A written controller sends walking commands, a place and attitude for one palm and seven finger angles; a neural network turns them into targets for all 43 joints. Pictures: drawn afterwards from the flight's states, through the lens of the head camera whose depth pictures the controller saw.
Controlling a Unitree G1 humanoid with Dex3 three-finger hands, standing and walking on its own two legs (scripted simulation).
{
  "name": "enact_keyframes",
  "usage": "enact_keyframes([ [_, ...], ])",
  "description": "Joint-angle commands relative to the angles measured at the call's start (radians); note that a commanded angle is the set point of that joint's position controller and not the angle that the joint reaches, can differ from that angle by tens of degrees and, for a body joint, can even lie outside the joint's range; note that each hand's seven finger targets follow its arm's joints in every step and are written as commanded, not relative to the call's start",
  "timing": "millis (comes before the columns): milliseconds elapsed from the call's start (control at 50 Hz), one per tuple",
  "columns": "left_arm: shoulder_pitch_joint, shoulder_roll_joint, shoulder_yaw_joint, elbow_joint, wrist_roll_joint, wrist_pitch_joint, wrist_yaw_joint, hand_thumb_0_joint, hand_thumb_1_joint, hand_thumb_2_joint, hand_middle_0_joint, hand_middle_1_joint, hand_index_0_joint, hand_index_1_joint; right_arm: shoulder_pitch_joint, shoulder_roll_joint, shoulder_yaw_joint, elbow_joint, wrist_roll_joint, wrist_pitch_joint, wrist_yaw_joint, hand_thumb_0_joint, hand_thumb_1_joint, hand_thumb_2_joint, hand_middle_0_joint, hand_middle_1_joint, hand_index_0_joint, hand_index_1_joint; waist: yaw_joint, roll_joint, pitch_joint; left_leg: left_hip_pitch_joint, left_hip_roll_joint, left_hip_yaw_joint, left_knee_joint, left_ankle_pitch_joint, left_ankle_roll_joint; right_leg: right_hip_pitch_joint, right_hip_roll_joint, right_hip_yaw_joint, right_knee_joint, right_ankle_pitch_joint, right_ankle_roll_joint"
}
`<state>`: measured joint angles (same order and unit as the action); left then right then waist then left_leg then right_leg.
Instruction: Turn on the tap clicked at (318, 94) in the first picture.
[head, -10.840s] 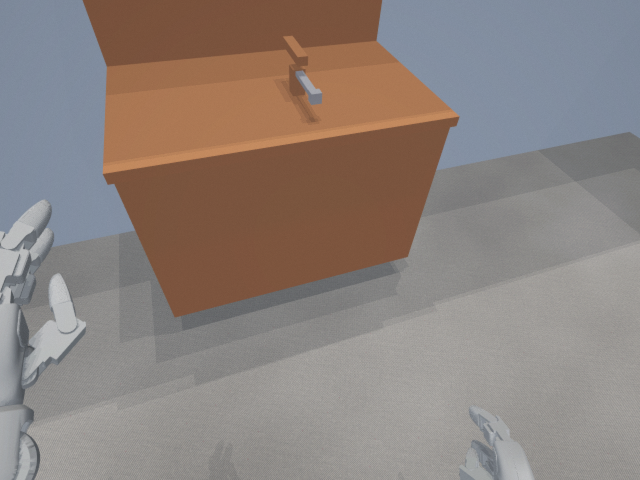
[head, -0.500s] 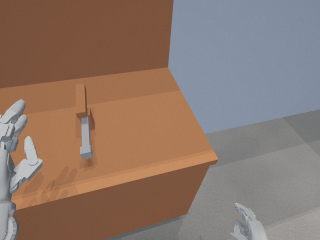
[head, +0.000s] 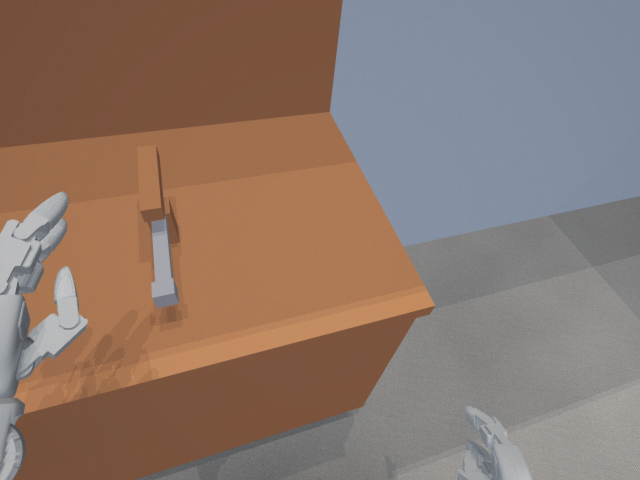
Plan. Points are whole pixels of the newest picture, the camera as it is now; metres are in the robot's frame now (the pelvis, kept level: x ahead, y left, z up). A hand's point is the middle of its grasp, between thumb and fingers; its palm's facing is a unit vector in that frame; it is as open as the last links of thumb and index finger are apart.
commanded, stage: shuffle to correct the standing spot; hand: left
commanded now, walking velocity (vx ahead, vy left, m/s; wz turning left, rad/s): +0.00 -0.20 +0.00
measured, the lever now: (165, 293) +0.33 +0.24 +0.00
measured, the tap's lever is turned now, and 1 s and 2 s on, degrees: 0 0 0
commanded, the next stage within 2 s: none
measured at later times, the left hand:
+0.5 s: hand (104, 310) +0.22 +0.22 +0.16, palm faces +0.33 -0.86 -0.39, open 7.4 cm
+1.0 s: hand (153, 302) +0.23 +0.18 +0.17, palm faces +0.30 -0.85 -0.43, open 7.4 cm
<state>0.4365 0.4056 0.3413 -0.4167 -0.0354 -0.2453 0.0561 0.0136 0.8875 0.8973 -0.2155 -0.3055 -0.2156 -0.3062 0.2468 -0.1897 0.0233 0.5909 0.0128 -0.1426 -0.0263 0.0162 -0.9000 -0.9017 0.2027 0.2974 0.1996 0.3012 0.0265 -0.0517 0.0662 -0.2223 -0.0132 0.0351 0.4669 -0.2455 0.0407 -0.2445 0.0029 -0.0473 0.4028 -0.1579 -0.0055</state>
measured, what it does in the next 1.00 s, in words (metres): shifts its weight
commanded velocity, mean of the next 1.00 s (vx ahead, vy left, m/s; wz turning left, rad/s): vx -0.01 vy -0.20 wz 0.00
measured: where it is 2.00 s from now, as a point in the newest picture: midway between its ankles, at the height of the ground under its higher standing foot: outside the picture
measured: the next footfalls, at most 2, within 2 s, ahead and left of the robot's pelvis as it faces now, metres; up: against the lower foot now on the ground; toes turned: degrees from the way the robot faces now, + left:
none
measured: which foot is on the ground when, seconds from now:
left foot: down 0.00-1.00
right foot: down 0.00-1.00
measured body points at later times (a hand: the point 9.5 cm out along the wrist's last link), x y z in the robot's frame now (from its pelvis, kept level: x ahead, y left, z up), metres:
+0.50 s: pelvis +0.00 -0.03 +0.00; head +0.04 +0.00 +0.44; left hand +0.20 +0.26 +0.18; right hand +0.19 -0.24 -0.07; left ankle +0.00 +0.09 -0.74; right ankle +0.04 -0.12 -0.74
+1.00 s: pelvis +0.00 -0.06 -0.01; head +0.04 -0.04 +0.44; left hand +0.21 +0.22 +0.19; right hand +0.15 -0.30 -0.09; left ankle +0.00 +0.09 -0.74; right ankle +0.04 -0.12 -0.74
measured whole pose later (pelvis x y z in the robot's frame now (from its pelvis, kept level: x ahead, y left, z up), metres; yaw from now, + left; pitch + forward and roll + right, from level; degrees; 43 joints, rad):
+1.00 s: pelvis +0.00 -0.06 -0.01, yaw -1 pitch +1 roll -1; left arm 0.44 0.43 0.40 -0.55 -0.08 -0.19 0.06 0.01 0.89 0.90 -0.21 -0.30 -0.21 -0.31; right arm 0.25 -0.20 -0.02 0.56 0.01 -0.11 -0.03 0.02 -0.90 -0.90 0.20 0.30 0.20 0.30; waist 0.00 -0.03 0.07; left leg -0.28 0.06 0.00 0.56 -0.29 -0.04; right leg -0.30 0.09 -0.07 0.48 -0.19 -0.09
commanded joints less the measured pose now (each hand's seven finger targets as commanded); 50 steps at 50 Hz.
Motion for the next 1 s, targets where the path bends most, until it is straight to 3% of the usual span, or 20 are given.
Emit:
enact_keyframes([
  [0, -0.227, 0.178, 0.16, -0.312, -0.021, -0.095, 0.045, 0.0, 0.9, 0.9, -0.2, -0.3, -0.2, -0.3, -0.117, -0.126, -0.051, -0.167, -0.001, -0.089, -0.01, 0.0, -0.9, -0.9, 0.2, 0.3, 0.2, 0.3, 0.009, 0.235, -0.179, -0.031, 0.107, -0.112, -0.146, 0.055, -0.012, 0.15, -0.044, 0.07, 0.014, 0.045, -0.012],
  [60, -0.195, 0.117, 0.101, -0.317, -0.018, -0.088, 0.036, 0.0, 0.9, 0.9, -0.2, -0.3, -0.2, -0.3, -0.107, -0.128, -0.06, -0.154, -0.005, -0.1, 0.004, 0.0, -0.9, -0.9, 0.2, 0.3, 0.2, 0.3, 0.007, 0.215, -0.204, 0.042, 0.141, -0.12, -0.123, 0.278, -0.03, 0.117, -0.027, 0.032, 0.06, 0.102, -0.004],
  [100, -0.159, 0.111, 0.098, -0.291, -0.012, -0.075, 0.03, 0.0, 0.9, 0.9, -0.2, -0.3, -0.2, -0.3, -0.089, -0.134, -0.074, -0.154, -0.01, -0.094, 0.016, 0.0, -0.9, -0.9, 0.2, 0.3, 0.2, 0.3, 0.006, 0.178, -0.202, 0.072, 0.173, -0.128, -0.093, 0.441, -0.046, 0.091, -0.023, 0.023, 0.08, 0.099, 0.002],
  [160, -0.086, 0.093, 0.1, -0.219, -0.013, -0.052, 0.019, 0.0, 0.9, 0.9, -0.2, -0.3, -0.2, -0.3, -0.08, -0.135, -0.083, -0.156, -0.011, -0.066, 0.03, 0.0, -0.9, -0.9, 0.2, 0.3, 0.2, 0.3, -0.003, 0.134, -0.191, 0.092, 0.193, -0.124, -0.065, 0.56, -0.061, 0.055, -0.014, 0.008, 0.082, 0.07, 0.004],
  [180, -0.089, 0.114, 0.122, -0.229, -0.014, -0.049, 0.016, 0.0, 0.9, 0.9, -0.2, -0.3, -0.2, -0.3, -0.078, -0.139, -0.091, -0.167, -0.009, -0.056, 0.031, 0.0, -0.9, -0.9, 0.2, 0.3, 0.2, 0.3, -0.002, 0.133, -0.189, 0.086, 0.198, -0.125, -0.054, 0.577, -0.066, 0.061, -0.015, 0.009, 0.077, 0.082, 0.003],
  [220, -0.084, 0.127, 0.146, -0.226, -0.019, -0.044, 0.011, 0.0, 0.9, 0.9, -0.2, -0.3, -0.2, -0.3, -0.09, -0.135, -0.092, -0.183, -0.006, -0.037, 0.03, 0.0, -0.9, -0.9, 0.2, 0.3, 0.2, 0.3, -0.003, 0.111, -0.184, 0.054, 0.198, -0.112, -0.034, 0.537, -0.067, 0.085, -0.026, 0.012, 0.06, 0.136, -0.001],
  [300, -0.093, 0.155, 0.175, -0.29, -0.035, -0.042, 0.009, 0.0, 0.9, 0.9, -0.2, -0.3, -0.2, -0.3, -0.104, -0.131, -0.088, -0.205, -0.005, -0.024, 0.022, 0.0, -0.9, -0.9, 0.2, 0.3, 0.2, 0.3, -0.007, 0.134, -0.202, 0.018, 0.176, -0.092, -0.023, 0.437, -0.059, 0.124, -0.035, 0.029, 0.057, 0.214, -0.013],
  [440, -0.095, 0.165, 0.171, -0.373, -0.048, -0.035, 0.019, 0.0, 0.9, 0.9, -0.2, -0.3, -0.2, -0.3, -0.126, -0.123, -0.083, -0.213, -0.003, -0.033, 0.01, 0.0, -0.9, -0.9, 0.2, 0.3, 0.2, 0.3, -0.002, 0.176, -0.214, -0.004, 0.167, -0.074, -0.018, 0.217, -0.026, 0.107, -0.048, 0.068, 0.046, 0.17, -0.014],
  [460, -0.089, 0.135, 0.146, -0.335, -0.051, -0.032, 0.017, 0.0, 0.9, 0.9, -0.2, -0.3, -0.2, -0.3, -0.111, -0.127, -0.083, -0.206, -0.009, -0.032, 0.008, 0.0, -0.9, -0.9, 0.2, 0.3, 0.2, 0.3, -0.005, 0.143, -0.203, -0.026, 0.159, -0.073, -0.019, 0.159, -0.023, 0.103, -0.05, 0.074, 0.036, 0.144, -0.014],
  [540, -0.085, 0.146, 0.159, -0.297, -0.051, -0.015, 0.024, 0.0, 0.9, 0.9, -0.2, -0.3, -0.2, -0.3, -0.11, -0.129, -0.089, -0.196, 0.0, -0.031, -0.002, 0.0, -0.9, -0.9, 0.2, 0.3, 0.2, 0.3, -0.007, 0.088, -0.16, -0.021, 0.121, -0.055, 0.005, -0.023, -0.021, 0.011, -0.068, 0.14, -0.026, 0.022, -0.027],
  [620, -0.092, 0.14, 0.141, -0.248, -0.058, 0.004, 0.023, 0.0, 0.9, 0.9, -0.2, -0.3, -0.2, -0.3, -0.091, -0.131, -0.091, -0.193, 0.003, -0.021, -0.01, 0.0, -0.9, -0.9, 0.2, 0.3, 0.2, 0.3, -0.013, -0.021, -0.135, -0.021, 0.066, -0.017, 0.093, -0.149, -0.019, -0.076, -0.118, 0.209, -0.148, -0.235, -0.034],
  [640, -0.087, 0.157, 0.157, -0.263, -0.059, 0.011, 0.029, 0.0, 0.9, 0.9, -0.2, -0.3, -0.2, -0.3, -0.108, -0.129, -0.087, -0.192, 0.007, -0.02, -0.011, 0.0, -0.9, -0.9, 0.2, 0.3, 0.2, 0.3, -0.013, -0.019, -0.126, 0.01, 0.059, -0.011, 0.105, -0.133, -0.018, -0.118, -0.124, 0.222, -0.176, -0.26, -0.044],
  [660, -0.086, 0.133, 0.13, -0.252, -0.061, 0.014, 0.027, 0.0, 0.9, 0.9, -0.2, -0.3, -0.2, -0.3, -0.098, -0.125, -0.083, -0.189, 0.002, -0.017, -0.013, 0.0, -0.9, -0.9, 0.2, 0.3, 0.2, 0.3, -0.021, -0.033, -0.128, 0.006, 0.054, -0.005, 0.118, -0.137, -0.016, -0.119, -0.132, 0.215, -0.189, -0.303, -0.041],
  [720, -0.085, 0.153, 0.143, -0.307, -0.06, 0.011, 0.033, 0.0, 0.9, 0.9, -0.2, -0.3, -0.2, -0.3, -0.094, -0.133, -0.084, -0.192, 0.004, -0.021, -0.014, 0.0, -0.9, -0.9, 0.2, 0.3, 0.2, 0.3, -0.017, 0.003, -0.158, 0.013, 0.064, -0.013, 0.076, -0.098, -0.013, -0.073, -0.128, 0.192, -0.156, -0.26, -0.04],
  [740, -0.079, 0.177, 0.164, -0.331, -0.06, 0.01, 0.04, 0.0, 0.9, 0.9, -0.2, -0.3, -0.2, -0.3, -0.117, -0.133, -0.08, -0.19, 0.007, -0.022, -0.015, 0.0, -0.9, -0.9, 0.2, 0.3, 0.2, 0.3, -0.014, 0.067, -0.154, 0.025, 0.08, -0.031, 0.032, -0.077, -0.01, -0.075, -0.106, 0.17, -0.134, -0.225, -0.032],
  [820, -0.072, 0.172, 0.162, -0.354, -0.052, -0.004, 0.039, 0.0, 0.9, 0.9, -0.2, -0.3, -0.2, -0.3, -0.111, -0.145, -0.086, -0.2, 0.004, -0.023, -0.015, 0.0, -0.9, -0.9, 0.2, 0.3, 0.2, 0.3, -0.005, 0.181, -0.138, -0.092, 0.158, -0.103, -0.061, -0.086, 0.013, 0.032, -0.045, 0.117, -0.023, -0.127, 0.014],
  [840, -0.067, 0.203, 0.192, -0.36, -0.048, -0.002, 0.042, 0.0, 0.9, 0.9, -0.2, -0.3, -0.2, -0.3, -0.121, -0.141, -0.085, -0.195, 0.004, -0.024, -0.015, 0.0, -0.9, -0.9, 0.2, 0.3, 0.2, 0.3, -0.001, 0.184, -0.139, -0.099, 0.166, -0.105, -0.067, -0.049, 0.012, 0.05, -0.04, 0.1, -0.002, -0.079, 0.006],
  [860, -0.068, 0.173, 0.166, -0.35, -0.05, -0.004, 0.037, 0.0, 0.9, 0.9, -0.2, -0.3, -0.2, -0.3, -0.107, -0.14, -0.086, -0.193, 0.0, -0.025, -0.015, 0.0, -0.9, -0.9, 0.2, 0.3, 0.2, 0.3, -0.008, 0.169, -0.151, -0.109, 0.168, -0.105, -0.056, -0.018, 0.01, 0.076, -0.038, 0.092, 0.018, -0.039, 0.001],
  [940, -0.015, 0.175, 0.182, -0.31, -0.055, 0.0, 0.029, 0.0, 0.9, 0.9, -0.2, -0.3, -0.2, -0.3, -0.082, -0.146, -0.097, -0.191, 0.003, -0.029, -0.008, 0.0, -0.9, -0.9, 0.2, 0.3, 0.2, 0.3, -0.008, 0.112, -0.185, -0.05, 0.153, -0.086, 0.013, 0.104, -0.007, 0.075, -0.058, 0.106, 0.021, 0.095, -0.023],
  [980, -0.009, 0.17, 0.177, -0.289, -0.059, 0.003, 0.025, 0.0, 0.9, 0.9, -0.2, -0.3, -0.2, -0.3, -0.065, -0.15, -0.102, -0.187, 0.0, -0.024, -0.008, 0.0, -0.9, -0.9, 0.2, 0.3, 0.2, 0.3, -0.014, 0.057, -0.202, -0.043, 0.142, -0.071, 0.053, 0.092, -0.01, 0.075, -0.078, 0.119, 0.017, 0.108, -0.029],
])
